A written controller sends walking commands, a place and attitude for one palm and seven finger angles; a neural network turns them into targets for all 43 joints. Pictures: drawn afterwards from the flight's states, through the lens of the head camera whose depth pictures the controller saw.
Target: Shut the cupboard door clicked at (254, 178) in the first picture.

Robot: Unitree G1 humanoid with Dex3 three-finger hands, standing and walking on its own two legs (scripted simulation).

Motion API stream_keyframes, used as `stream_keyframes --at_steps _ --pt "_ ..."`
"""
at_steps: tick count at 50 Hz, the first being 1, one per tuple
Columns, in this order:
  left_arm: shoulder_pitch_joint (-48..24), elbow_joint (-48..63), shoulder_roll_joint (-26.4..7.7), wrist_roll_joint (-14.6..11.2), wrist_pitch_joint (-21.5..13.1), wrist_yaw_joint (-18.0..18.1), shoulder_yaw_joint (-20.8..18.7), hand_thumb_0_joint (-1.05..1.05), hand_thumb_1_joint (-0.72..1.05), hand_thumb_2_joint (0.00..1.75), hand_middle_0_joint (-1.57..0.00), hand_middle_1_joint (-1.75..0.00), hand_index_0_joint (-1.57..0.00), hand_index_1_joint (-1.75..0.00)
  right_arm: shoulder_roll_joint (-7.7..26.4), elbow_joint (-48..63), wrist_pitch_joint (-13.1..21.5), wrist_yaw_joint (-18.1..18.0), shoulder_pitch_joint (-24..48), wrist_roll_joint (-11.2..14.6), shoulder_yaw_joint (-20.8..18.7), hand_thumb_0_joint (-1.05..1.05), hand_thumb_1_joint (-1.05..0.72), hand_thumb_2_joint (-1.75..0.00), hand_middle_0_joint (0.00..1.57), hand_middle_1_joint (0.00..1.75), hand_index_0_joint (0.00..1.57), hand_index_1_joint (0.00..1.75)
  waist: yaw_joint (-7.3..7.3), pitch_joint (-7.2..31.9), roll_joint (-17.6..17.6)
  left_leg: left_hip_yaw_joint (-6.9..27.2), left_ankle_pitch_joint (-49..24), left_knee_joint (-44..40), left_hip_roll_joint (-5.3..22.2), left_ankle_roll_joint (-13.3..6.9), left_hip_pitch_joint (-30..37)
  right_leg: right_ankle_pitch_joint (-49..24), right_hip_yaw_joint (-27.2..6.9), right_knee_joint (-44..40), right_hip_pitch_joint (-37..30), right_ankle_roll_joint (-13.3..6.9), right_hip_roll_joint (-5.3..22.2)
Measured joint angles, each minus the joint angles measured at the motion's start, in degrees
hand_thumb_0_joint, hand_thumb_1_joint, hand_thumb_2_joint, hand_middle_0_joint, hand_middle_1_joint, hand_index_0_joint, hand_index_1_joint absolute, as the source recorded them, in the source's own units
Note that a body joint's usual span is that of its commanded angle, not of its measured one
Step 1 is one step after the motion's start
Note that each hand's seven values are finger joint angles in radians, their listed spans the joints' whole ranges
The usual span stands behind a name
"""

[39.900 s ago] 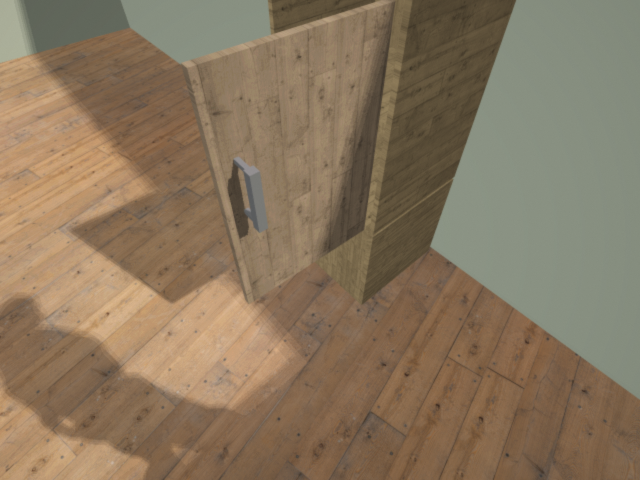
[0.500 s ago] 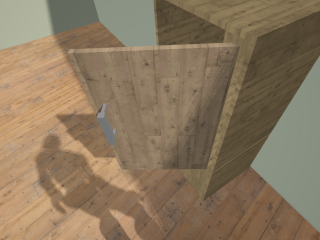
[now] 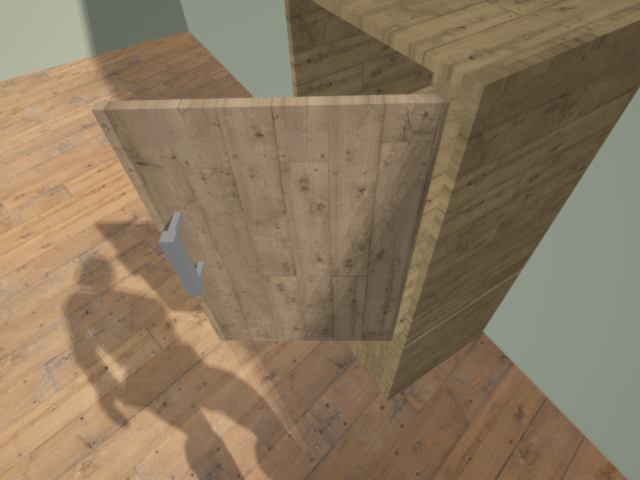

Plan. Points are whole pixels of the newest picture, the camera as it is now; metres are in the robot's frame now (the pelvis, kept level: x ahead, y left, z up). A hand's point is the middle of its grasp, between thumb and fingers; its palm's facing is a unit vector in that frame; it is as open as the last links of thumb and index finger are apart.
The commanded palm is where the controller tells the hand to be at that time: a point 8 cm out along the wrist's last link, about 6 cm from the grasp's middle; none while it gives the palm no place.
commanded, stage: come to a stop and stand still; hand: left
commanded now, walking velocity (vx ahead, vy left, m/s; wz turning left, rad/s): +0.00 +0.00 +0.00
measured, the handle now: (186, 255) +0.42 +0.23 +0.01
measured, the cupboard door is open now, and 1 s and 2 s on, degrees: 57 57 57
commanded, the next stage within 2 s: look again from close up in 0.68 s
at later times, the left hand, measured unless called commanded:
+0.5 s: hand out of the picture +0.00 +0.13 -0.17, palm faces +0.02 -0.98 -0.20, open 7.4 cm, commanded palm none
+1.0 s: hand out of the picture +0.01 +0.12 -0.17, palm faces +0.04 -0.98 -0.21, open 7.4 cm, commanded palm none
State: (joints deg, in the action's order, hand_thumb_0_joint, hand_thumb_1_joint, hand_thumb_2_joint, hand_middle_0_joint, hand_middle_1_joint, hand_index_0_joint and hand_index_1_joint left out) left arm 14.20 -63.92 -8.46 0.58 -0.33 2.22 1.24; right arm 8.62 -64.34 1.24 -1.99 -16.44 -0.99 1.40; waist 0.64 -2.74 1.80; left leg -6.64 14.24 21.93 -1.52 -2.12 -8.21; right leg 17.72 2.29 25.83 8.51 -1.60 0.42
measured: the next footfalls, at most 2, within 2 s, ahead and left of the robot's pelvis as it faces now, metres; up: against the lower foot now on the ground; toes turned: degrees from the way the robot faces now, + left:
none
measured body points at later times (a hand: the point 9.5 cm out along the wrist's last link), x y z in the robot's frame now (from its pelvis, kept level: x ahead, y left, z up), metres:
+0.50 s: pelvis +0.02 -0.04 +0.00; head +0.05 -0.05 +0.45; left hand +0.00 +0.18 -0.16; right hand +0.02 -0.26 -0.17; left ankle -0.03 +0.09 -0.74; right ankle -0.04 -0.10 -0.74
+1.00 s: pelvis +0.02 -0.04 +0.00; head +0.05 -0.05 +0.45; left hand +0.01 +0.18 -0.16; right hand +0.02 -0.26 -0.17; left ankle -0.03 +0.09 -0.74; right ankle -0.04 -0.10 -0.74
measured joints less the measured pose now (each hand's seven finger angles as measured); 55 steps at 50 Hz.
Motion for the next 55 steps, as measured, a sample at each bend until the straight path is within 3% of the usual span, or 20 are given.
stream_keyframes --at_steps 30,55 --pt "2.4 -0.7 0.9 -0.1 -0.9 0.4 -0.3 0.01 0.91 0.90 -0.20 -0.30 -0.20 -0.30 0.1 -1.2 -0.5 -1.0 2.4 0.2 -0.6 0.00 -0.92 -0.90 0.20 0.30 0.19 0.29 -0.85 0.0 -1.4 1.6 1.3 -0.1 3.4 3.7 1.7 0.4 1.4 -3.1 -3.2 -3.3 -3.6" --pt "2.3 -0.3 0.5 -0.2 -0.7 0.4 -0.9 0.01 0.91 0.90 -0.20 -0.30 -0.20 -0.30 -0.8 -1.8 -0.5 -1.2 1.5 0.2 -0.6 0.00 -0.92 -0.90 0.20 0.30 0.19 0.29 -0.96 0.0 -2.1 1.8 1.4 -0.1 3.6 3.8 2.1 0.0 1.6 -4.3 -4.3 -3.2 -3.8"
